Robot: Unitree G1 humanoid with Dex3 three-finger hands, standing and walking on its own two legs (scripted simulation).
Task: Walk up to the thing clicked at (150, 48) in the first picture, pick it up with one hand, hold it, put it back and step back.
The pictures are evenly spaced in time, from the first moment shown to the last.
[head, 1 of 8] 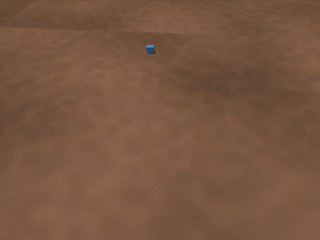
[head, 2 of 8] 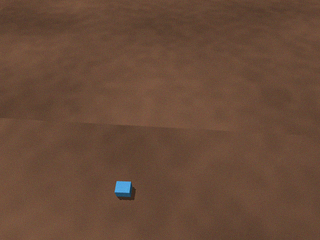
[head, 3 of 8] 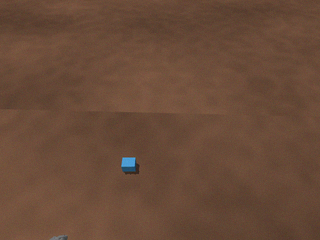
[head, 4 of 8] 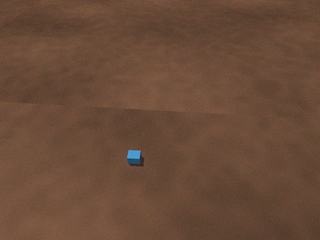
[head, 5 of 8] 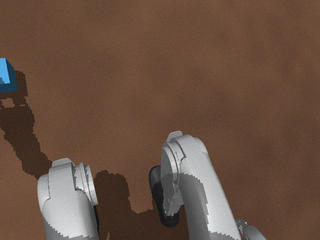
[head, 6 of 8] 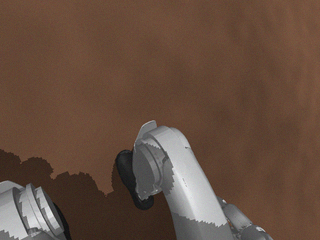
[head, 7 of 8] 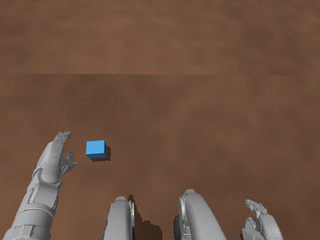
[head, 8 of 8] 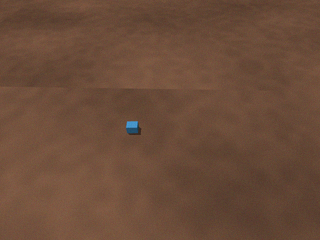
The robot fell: no
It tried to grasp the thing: no
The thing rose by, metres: 0.00
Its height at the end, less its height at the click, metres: +0.00
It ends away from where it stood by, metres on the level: 0.02
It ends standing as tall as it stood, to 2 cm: yes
